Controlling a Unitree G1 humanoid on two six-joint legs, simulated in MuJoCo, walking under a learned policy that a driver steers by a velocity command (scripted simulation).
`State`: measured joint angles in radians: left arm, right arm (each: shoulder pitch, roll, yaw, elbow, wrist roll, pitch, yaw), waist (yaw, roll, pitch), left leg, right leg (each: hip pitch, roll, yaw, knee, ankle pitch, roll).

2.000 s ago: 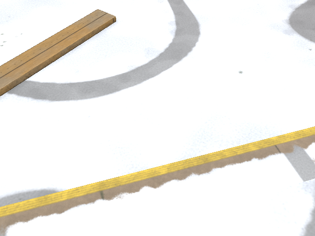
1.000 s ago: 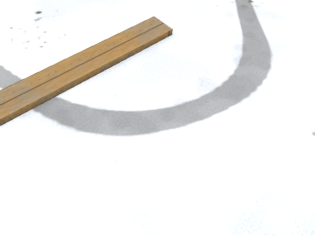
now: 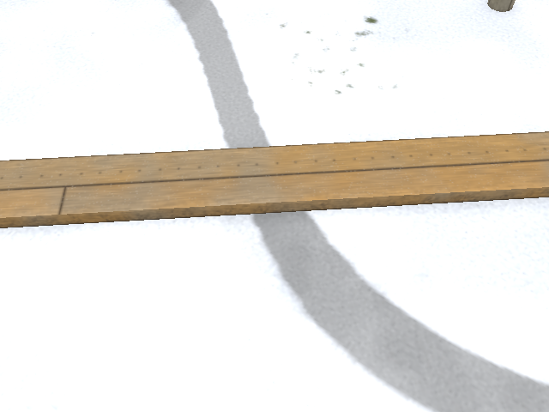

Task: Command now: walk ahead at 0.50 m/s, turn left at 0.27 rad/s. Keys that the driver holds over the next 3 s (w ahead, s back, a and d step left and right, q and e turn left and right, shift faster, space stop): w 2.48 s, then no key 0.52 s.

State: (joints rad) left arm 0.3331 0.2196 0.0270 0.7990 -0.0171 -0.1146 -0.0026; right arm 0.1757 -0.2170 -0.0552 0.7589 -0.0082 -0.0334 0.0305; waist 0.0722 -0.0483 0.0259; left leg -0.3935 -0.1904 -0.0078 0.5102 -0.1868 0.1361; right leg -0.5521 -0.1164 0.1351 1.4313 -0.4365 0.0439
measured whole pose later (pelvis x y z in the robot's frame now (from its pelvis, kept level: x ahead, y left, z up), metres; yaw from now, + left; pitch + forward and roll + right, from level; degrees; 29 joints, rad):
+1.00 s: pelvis +0.53 -0.03 +0.02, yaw +1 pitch +2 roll +0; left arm 0.27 0.30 0.06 0.79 -0.01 -0.08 0.00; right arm 0.22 -0.26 -0.05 0.84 0.00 -0.09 0.03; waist -0.01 -0.04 0.01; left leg -0.27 -0.05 0.04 0.38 -0.16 0.06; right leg -0.50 -0.08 0.02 1.11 -0.32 -0.02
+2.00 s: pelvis +1.06 -0.03 +0.04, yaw +0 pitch +2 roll +1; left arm 0.33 0.24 0.03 0.88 -0.02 -0.07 -0.01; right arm 0.17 -0.23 -0.05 0.82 0.00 -0.09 0.03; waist -0.01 -0.03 0.01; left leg -0.48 0.00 0.10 0.68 -0.23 0.05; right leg -0.39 -0.01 0.05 1.19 -0.35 -0.08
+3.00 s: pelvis +1.51 -0.13 +0.01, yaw -1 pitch +1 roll +0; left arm 0.20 0.24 0.05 0.99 0.00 -0.03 0.02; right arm 0.07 -0.21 -0.04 0.90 -0.02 -0.05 -0.01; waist 0.02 -0.01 0.02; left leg -0.40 0.00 0.02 0.49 -0.12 0.03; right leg -0.24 0.05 0.00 0.78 -0.55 0.02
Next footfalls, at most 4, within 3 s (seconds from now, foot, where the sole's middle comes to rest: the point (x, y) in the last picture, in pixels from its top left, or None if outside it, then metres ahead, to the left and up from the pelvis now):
0.28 right None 0.33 -0.19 -0.76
0.82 left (282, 343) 0.59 0.06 -0.76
1.36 right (370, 245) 0.89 -0.17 -0.76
1.88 left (289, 154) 1.17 0.08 -0.71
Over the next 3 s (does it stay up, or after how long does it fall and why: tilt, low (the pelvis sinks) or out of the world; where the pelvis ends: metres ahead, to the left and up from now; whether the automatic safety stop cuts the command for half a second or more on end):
stays up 1.51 -0.13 0.01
